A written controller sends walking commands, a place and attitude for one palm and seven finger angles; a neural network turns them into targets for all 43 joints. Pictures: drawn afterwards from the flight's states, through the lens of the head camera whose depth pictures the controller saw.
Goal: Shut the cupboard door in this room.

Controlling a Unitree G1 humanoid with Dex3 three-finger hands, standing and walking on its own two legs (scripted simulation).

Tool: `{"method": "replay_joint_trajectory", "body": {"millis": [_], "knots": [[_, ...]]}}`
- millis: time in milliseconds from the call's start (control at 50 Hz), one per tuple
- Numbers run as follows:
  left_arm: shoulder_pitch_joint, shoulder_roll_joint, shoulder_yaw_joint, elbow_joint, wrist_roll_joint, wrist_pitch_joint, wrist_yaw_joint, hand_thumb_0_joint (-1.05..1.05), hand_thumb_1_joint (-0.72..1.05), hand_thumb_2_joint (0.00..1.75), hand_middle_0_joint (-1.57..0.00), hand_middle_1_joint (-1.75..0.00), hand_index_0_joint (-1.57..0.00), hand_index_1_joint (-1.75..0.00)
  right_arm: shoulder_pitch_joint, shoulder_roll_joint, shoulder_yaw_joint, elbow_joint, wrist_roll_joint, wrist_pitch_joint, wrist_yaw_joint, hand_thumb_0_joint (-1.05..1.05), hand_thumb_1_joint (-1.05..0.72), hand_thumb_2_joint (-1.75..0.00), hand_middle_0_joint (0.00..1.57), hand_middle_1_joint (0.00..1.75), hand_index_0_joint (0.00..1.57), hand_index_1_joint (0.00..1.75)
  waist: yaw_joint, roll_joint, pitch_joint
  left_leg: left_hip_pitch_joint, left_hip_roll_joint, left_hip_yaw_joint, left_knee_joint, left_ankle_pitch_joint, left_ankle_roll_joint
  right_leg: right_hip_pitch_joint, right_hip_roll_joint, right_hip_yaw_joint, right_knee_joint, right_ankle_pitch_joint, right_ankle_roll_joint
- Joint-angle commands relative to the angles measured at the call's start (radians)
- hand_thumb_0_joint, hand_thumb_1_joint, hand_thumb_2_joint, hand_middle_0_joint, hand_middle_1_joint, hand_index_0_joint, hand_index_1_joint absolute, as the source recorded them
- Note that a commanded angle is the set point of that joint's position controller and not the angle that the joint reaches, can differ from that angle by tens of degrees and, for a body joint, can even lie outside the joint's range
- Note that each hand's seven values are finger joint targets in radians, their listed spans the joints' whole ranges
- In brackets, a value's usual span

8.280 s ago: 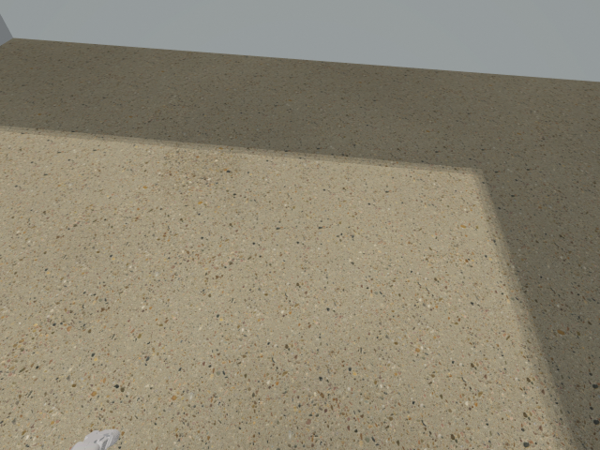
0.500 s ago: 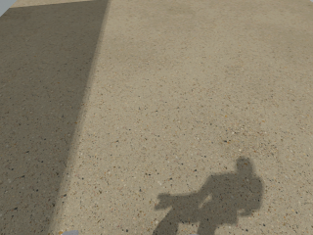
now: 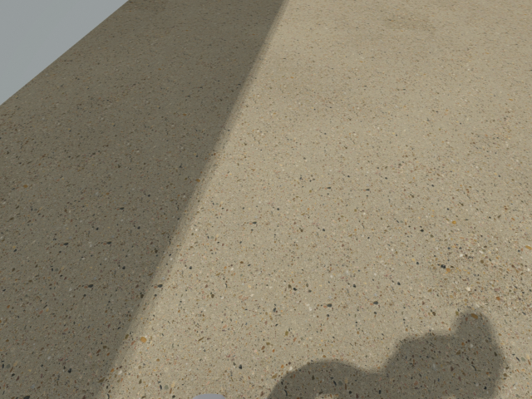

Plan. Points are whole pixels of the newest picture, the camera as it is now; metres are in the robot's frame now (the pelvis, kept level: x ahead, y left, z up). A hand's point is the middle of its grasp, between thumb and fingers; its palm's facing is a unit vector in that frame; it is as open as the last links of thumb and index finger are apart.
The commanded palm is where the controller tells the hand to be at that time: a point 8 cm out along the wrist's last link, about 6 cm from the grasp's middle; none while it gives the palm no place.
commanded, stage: turn or walk to find it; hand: left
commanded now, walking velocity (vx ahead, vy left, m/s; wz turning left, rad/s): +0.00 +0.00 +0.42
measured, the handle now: out of the picture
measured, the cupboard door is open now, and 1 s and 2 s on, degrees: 94 94 94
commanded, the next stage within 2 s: stand and wait in 1.54 s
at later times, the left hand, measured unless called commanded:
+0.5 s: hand out of the picture +0.05 +0.23 -0.15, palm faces +0.19 -0.95 -0.26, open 7.4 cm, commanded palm none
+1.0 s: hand out of the picture -0.12 +0.23 -0.19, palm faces +0.43 -0.87 -0.24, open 7.4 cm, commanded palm none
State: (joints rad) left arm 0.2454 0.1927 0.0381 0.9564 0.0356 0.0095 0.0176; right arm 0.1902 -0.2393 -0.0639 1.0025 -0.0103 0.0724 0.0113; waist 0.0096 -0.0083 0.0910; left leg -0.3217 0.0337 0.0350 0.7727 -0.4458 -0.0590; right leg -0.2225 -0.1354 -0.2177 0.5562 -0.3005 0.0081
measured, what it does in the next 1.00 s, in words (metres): steps on the spot, turning left: left foot, then right foot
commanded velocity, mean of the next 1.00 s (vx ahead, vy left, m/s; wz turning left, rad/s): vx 0.00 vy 0.00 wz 0.42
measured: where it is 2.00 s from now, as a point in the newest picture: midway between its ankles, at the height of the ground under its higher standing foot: outside the picture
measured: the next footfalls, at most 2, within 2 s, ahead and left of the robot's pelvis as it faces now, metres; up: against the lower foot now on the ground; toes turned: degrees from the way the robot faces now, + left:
left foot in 0.06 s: +0.03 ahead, +0.13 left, +0.00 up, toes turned +6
right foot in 0.54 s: +0.03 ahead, -0.11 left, +0.00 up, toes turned +9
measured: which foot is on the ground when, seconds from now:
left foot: up 0.00-0.04, down 0.06-0.54, up 0.56-0.92, down 0.94-1.00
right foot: down 0.00-0.06, up 0.08-0.52, down 0.54-0.94, up 0.96-1.00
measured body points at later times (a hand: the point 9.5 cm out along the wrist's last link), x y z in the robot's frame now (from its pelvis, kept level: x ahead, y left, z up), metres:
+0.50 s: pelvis -0.03 +0.01 +0.00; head +0.00 +0.01 +0.45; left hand +0.04 +0.28 -0.13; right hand +0.07 -0.22 -0.15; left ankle -0.01 +0.13 -0.73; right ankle -0.01 -0.12 -0.72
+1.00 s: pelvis -0.07 +0.02 -0.01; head -0.05 +0.05 +0.44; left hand -0.14 +0.27 -0.17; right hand +0.10 -0.19 -0.14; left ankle -0.11 +0.12 -0.74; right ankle -0.02 -0.11 -0.71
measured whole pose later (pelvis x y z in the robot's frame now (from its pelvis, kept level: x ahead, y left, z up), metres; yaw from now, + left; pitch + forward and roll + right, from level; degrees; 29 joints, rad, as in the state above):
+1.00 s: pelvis -0.07 +0.02 -0.01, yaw +24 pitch -1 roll +1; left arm 0.24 0.25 0.06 0.98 0.02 0.05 0.02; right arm 0.18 -0.21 -0.06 0.98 -0.02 0.03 0.01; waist 0.01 -0.06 0.09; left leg -0.26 0.01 0.06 0.61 -0.32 0.02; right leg -0.35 -0.15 -0.13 0.82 -0.47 0.06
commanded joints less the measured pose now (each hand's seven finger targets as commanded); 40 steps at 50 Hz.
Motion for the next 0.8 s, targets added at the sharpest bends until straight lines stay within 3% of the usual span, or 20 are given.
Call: {"method": "replay_joint_trajectory", "body": {"millis": [0, 20, 40, 60, 100, 120, 180, 300, 360, 420, 460, 480, 500, 520, 540, 560, 580, 600, 640, 780], "knots": [[0.024, 0.215, 0.059, -0.036, -0.018, 0.000, 0.010, 0.00, 0.90, 0.90, -0.20, -0.30, -0.20, -0.30, 0.032, -0.074, -0.010, -0.076, 0.002, -0.052, -0.001, 0.00, -0.90, -0.90, 0.20, 0.30, 0.20, 0.30, -0.019, -0.123, -0.160, 0.167, -0.003, 0.046, -0.363, 0.258, 0.028, 0.054, -0.178, 0.097, 0.025, 0.427, -0.047], [0.045, 0.168, 0.056, -0.059, -0.026, 0.009, 0.007, 0.00, 0.90, 0.90, -0.20, -0.30, -0.20, -0.30, 0.057, -0.162, -0.030, -0.079, -0.007, -0.063, -0.003, 0.00, -0.90, -0.90, 0.20, 0.30, 0.20, 0.30, -0.033, 0.104, -0.181, 0.317, 0.171, -0.174, -0.425, 0.433, 0.095, -0.153, -0.087, 0.044, 0.190, 0.145, 0.021], [0.012, 0.110, 0.033, -0.095, -0.024, 0.014, 0.002, 0.00, 0.90, 0.90, -0.20, -0.30, -0.20, -0.30, 0.101, -0.244, -0.047, -0.077, -0.008, -0.059, -0.006, 0.00, -0.90, -0.90, 0.20, 0.30, 0.20, 0.30, -0.058, 0.325, -0.156, 0.336, 0.369, -0.383, -0.446, 0.731, 0.212, -0.328, 0.006, 0.050, 0.368, -0.334, 0.070], [-0.074, 0.128, 0.031, -0.096, -0.016, 0.031, 0.014, 0.00, 0.90, 0.90, -0.20, -0.30, -0.20, -0.30, 0.134, -0.230, -0.046, -0.051, -0.010, -0.058, -0.019, 0.00, -0.90, -0.90, 0.20, 0.30, 0.20, 0.30, -0.096, 0.295, -0.139, 0.225, 0.359, -0.376, -0.468, 0.647, 0.235, -0.289, 0.009, 0.154, 0.477, -0.339, 0.061], [-0.079, 0.136, 0.040, -0.076, -0.019, 0.031, 0.001, 0.00, 0.90, 0.90, -0.20, -0.30, -0.20, -0.30, 0.027, -0.181, -0.031, -0.076, -0.010, -0.057, -0.030, 0.00, -0.90, -0.90, 0.20, 0.30, 0.20, 0.30, -0.044, 0.213, -0.078, 0.175, 0.283, -0.312, -0.468, 0.509, 0.229, -0.339, 0.003, 0.193, 0.560, -0.205, 0.058], [-0.056, 0.131, 0.042, -0.057, -0.017, 0.028, -0.004, 0.00, 0.90, 0.90, -0.20, -0.30, -0.20, -0.30, -0.012, -0.164, -0.023, -0.090, -0.011, -0.060, -0.030, 0.00, -0.90, -0.90, 0.20, 0.30, 0.20, 0.30, -0.026, 0.174, -0.068, 0.155, 0.245, -0.266, -0.468, 0.509, 0.216, -0.319, 0.007, 0.192, 0.565, -0.151, 0.062], [-0.017, 0.130, 0.039, -0.038, -0.018, 0.026, -0.007, 0.00, 0.90, 0.90, -0.20, -0.30, -0.20, -0.30, -0.015, -0.157, -0.020, -0.097, -0.005, -0.069, -0.028, 0.00, -0.90, -0.90, 0.20, 0.30, 0.20, 0.30, -0.014, 0.143, -0.101, 0.193, 0.197, -0.215, -0.466, 0.556, 0.204, -0.299, 0.024, 0.187, 0.541, -0.089, 0.075], [-0.075, 0.122, 0.035, -0.076, -0.021, 0.025, 0.000, 0.00, 0.90, 0.90, -0.20, -0.30, -0.20, -0.30, 0.037, -0.159, -0.032, -0.096, -0.009, -0.062, -0.025, 0.00, -0.90, -0.90, 0.20, 0.30, 0.20, 0.30, -0.045, 0.146, -0.105, 0.220, 0.209, -0.302, -0.460, 0.527, 0.234, -0.285, 0.044, 0.197, 0.412, -0.129, 0.082], [-0.087, 0.104, 0.031, -0.096, -0.023, 0.020, 0.002, 0.00, 0.90, 0.90, -0.20, -0.30, -0.20, -0.30, 0.033, -0.162, -0.038, -0.101, -0.015, -0.056, -0.024, 0.00, -0.90, -0.90, 0.20, 0.30, 0.20, 0.30, -0.046, 0.152, -0.118, 0.199, 0.201, -0.338, -0.438, 0.542, 0.238, -0.227, 0.070, 0.193, 0.289, -0.150, 0.073], [-0.051, 0.102, 0.030, -0.095, -0.029, 0.012, 0.004, 0.00, 0.90, 0.90, -0.20, -0.30, -0.20, -0.30, 0.020, -0.161, -0.042, -0.110, -0.016, -0.051, -0.020, 0.00, -0.90, -0.90, 0.20, 0.30, 0.20, 0.30, -0.029, 0.155, -0.130, 0.130, 0.175, -0.368, -0.410, 0.551, 0.224, -0.106, 0.101, 0.179, 0.129, -0.113, 0.059], [0.011, 0.110, 0.033, -0.081, -0.030, 0.004, 0.008, 0.00, 0.90, 0.90, -0.20, -0.30, -0.20, -0.30, 0.003, -0.156, -0.044, -0.117, -0.010, -0.049, -0.018, 0.00, -0.90, -0.90, 0.20, 0.30, 0.20, 0.30, 0.006, 0.149, -0.151, 0.058, 0.134, -0.357, -0.361, 0.495, 0.188, 0.029, 0.105, 0.167, -0.058, 0.025, 0.053], [0.037, 0.135, 0.039, -0.077, -0.026, -0.005, 0.012, 0.00, 0.90, 0.90, -0.20, -0.30, -0.20, -0.30, 0.006, -0.128, -0.043, -0.120, -0.004, -0.050, -0.014, 0.00, -0.90, -0.90, 0.20, 0.30, 0.20, 0.30, 0.018, 0.083, -0.161, -0.022, 0.089, -0.329, -0.304, 0.412, 0.144, 0.139, 0.066, 0.196, -0.183, 0.099, 0.043], [0.053, 0.209, 0.053, -0.079, -0.013, -0.014, 0.019, 0.00, 0.90, 0.90, -0.20, -0.30, -0.20, -0.30, 0.019, -0.075, -0.035, -0.131, 0.005, -0.049, -0.007, 0.00, -0.90, -0.90, 0.20, 0.30, 0.20, 0.30, 0.027, -0.110, -0.167, -0.200, -0.010, -0.221, -0.146, 0.196, 0.082, 0.263, -0.127, 0.388, -0.270, 0.055, -0.018], [0.049, 0.266, 0.062, -0.093, -0.006, -0.014, 0.020, 0.00, 0.90, 0.90, -0.20, -0.30, -0.20, -0.30, -0.007, -0.050, -0.030, -0.160, 0.000, -0.049, -0.006, 0.00, -0.90, -0.90, 0.20, 0.30, 0.20, 0.30, 0.039, -0.258, -0.117, -0.275, -0.109, -0.091, 0.073, -0.100, 0.035, 0.181, -0.329, 0.556, -0.311, 0.118, -0.131], [0.019, 0.250, 0.068, -0.108, -0.016, -0.016, 0.023, 0.00, 0.90, 0.90, -0.20, -0.30, -0.20, -0.30, -0.018, -0.095, -0.044, -0.151, -0.014, -0.031, -0.008, 0.00, -0.90, -0.90, 0.20, 0.30, 0.20, 0.30, 0.038, -0.258, -0.094, -0.248, -0.060, -0.141, 0.243, -0.112, 0.041, 0.041, -0.340, 0.551, -0.337, 0.050, -0.170], [-0.038, 0.224, 0.059, -0.116, -0.017, -0.011, 0.021, 0.00, 0.90, 0.90, -0.20, -0.30, -0.20, -0.30, -0.017, -0.096, -0.049, -0.132, -0.012, -0.020, -0.004, 0.00, -0.90, -0.90, 0.20, 0.30, 0.20, 0.30, 0.007, -0.178, -0.043, -0.236, -0.051, -0.142, 0.358, -0.058, 0.041, -0.041, -0.288, 0.502, -0.344, -0.012, -0.162], [-0.089, 0.192, 0.049, -0.126, -0.018, -0.012, 0.018, 0.00, 0.90, 0.90, -0.20, -0.30, -0.20, -0.30, 0.016, -0.086, -0.050, -0.109, -0.014, -0.014, 0.003, 0.00, -0.90, -0.90, 0.20, 0.30, 0.20, 0.30, -0.026, -0.126, -0.018, -0.234, -0.035, -0.129, 0.421, 0.010, 0.035, -0.067, -0.227, 0.401, -0.327, -0.009, -0.134], [-0.127, 0.165, 0.042, -0.133, -0.018, -0.012, 0.020, 0.00, 0.90, 0.90, -0.20, -0.30, -0.20, -0.30, 0.051, -0.078, -0.048, -0.091, -0.014, -0.011, 0.008, 0.00, -0.90, -0.90, 0.20, 0.30, 0.20, 0.30, -0.049, -0.118, -0.013, -0.221, -0.022, -0.108, 0.440, 0.054, 0.027, -0.079, -0.192, 0.330, -0.308, 0.033, -0.117], [-0.107, 0.154, 0.038, -0.130, -0.015, -0.019, 0.018, 0.00, 0.90, 0.90, -0.20, -0.30, -0.20, -0.30, 0.077, -0.066, -0.042, -0.077, -0.014, -0.011, 0.009, 0.00, -0.90, -0.90, 0.20, 0.30, 0.20, 0.30, -0.043, -0.145, -0.036, -0.211, -0.018, -0.078, 0.440, 0.092, 0.007, -0.036, -0.163, 0.253, -0.285, 0.110, -0.106], [0.021, 0.213, 0.056, -0.070, -0.004, -0.013, 0.015, 0.00, 0.90, 0.90, -0.20, -0.30, -0.20, -0.30, -0.033, -0.044, -0.020, -0.097, -0.004, -0.024, 0.006, 0.00, -0.90, -0.90, 0.20, 0.30, 0.20, 0.30, 0.032, -0.175, -0.077, -0.143, -0.004, 0.003, 0.114, -0.023, -0.007, 0.106, -0.214, 0.218, -0.210, 0.319, -0.148]]}}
